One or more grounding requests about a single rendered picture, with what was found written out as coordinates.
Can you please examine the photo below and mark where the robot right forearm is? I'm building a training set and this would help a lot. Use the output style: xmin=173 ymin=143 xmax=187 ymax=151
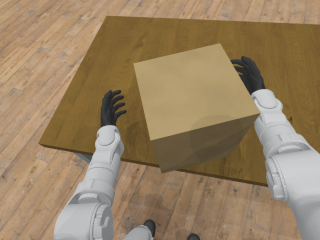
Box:
xmin=251 ymin=89 xmax=320 ymax=160

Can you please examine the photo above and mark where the table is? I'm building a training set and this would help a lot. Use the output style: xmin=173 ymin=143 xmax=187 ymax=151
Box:
xmin=38 ymin=15 xmax=320 ymax=187

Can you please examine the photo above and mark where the right robot hand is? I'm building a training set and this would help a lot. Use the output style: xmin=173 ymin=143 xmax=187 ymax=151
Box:
xmin=230 ymin=56 xmax=266 ymax=95

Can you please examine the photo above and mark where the carton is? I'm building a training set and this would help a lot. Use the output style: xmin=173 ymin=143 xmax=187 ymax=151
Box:
xmin=133 ymin=43 xmax=261 ymax=174

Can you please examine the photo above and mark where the left robot shin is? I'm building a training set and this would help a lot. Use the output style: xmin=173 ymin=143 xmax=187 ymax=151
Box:
xmin=138 ymin=225 xmax=152 ymax=234

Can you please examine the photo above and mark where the robot right upper arm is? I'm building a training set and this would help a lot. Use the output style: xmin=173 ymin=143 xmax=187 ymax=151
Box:
xmin=265 ymin=149 xmax=320 ymax=240

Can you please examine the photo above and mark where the robot left forearm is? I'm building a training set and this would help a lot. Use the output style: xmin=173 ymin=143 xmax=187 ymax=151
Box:
xmin=53 ymin=125 xmax=124 ymax=239

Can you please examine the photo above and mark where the robot left upper arm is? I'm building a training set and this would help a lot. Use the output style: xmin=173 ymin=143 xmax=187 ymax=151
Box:
xmin=44 ymin=202 xmax=114 ymax=240

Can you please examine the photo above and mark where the robot left thigh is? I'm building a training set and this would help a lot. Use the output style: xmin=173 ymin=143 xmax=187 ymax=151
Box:
xmin=123 ymin=227 xmax=154 ymax=240

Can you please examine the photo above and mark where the left robot hand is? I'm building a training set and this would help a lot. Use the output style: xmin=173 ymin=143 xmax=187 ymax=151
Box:
xmin=100 ymin=90 xmax=127 ymax=128

